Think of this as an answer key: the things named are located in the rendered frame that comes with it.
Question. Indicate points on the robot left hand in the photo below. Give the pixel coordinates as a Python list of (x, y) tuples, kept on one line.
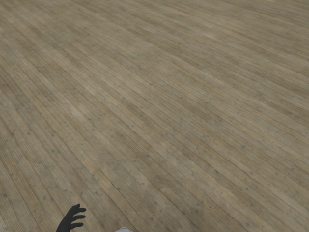
[(65, 225)]

